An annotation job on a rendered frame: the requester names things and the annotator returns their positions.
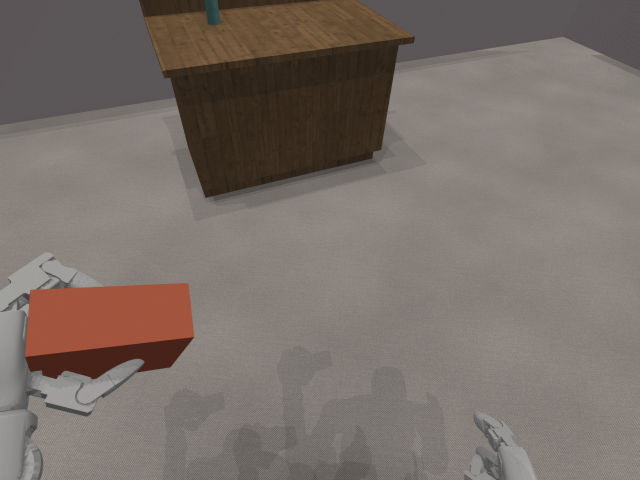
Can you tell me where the table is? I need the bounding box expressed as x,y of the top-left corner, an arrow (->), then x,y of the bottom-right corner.
139,0 -> 415,198

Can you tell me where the robot left forearm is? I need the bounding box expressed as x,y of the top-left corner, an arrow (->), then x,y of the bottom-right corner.
0,409 -> 43,480

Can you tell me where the left robot hand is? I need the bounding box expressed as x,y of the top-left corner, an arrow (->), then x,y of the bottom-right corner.
0,252 -> 145,417

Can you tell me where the sponge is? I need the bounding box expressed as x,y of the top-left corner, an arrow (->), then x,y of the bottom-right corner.
25,283 -> 194,379

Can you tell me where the right robot hand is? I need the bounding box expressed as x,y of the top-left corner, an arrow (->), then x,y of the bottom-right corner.
464,411 -> 538,480

